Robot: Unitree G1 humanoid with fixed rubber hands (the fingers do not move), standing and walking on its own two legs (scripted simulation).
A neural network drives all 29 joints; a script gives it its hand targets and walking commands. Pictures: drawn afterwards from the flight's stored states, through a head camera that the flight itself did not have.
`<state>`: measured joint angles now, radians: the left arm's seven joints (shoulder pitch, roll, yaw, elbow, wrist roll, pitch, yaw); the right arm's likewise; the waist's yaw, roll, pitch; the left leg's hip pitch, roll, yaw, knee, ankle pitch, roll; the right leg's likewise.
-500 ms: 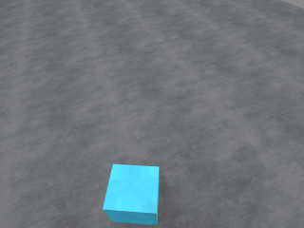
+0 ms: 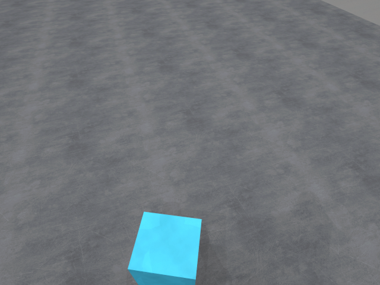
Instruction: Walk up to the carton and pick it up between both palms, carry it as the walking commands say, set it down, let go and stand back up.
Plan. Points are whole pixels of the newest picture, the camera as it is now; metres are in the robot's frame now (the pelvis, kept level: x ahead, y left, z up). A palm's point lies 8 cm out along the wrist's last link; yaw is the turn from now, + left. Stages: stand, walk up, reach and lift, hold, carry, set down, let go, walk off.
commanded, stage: walk up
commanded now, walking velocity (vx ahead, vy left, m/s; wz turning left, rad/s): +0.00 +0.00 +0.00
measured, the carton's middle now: (169, 253) +0.40 +0.09 -0.64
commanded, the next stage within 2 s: stand in 1.86 s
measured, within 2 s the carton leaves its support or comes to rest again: neither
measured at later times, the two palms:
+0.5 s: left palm out of the picture -0.02 +0.36 -0.13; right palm out of the picture +0.01 -0.22 -0.14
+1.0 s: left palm out of the picture +0.05 +0.33 -0.13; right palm out of the picture -0.07 -0.15 -0.15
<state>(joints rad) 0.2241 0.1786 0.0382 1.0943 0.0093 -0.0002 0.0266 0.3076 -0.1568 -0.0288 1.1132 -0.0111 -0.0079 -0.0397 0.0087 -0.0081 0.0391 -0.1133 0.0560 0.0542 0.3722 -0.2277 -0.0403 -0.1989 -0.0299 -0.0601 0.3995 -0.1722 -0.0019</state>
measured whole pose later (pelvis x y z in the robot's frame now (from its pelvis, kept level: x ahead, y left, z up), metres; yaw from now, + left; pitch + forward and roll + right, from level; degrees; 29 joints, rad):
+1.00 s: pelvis -0.05 +0.10 +0.00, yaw -6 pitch +0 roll +0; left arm 0.18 0.18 0.02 0.98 0.03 0.01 0.02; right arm 0.28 -0.22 -0.04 1.02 -0.01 0.03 -0.02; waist -0.02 0.03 0.02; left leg -0.26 0.08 0.08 0.50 -0.30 -0.03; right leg -0.19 0.01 -0.06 0.45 -0.25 -0.03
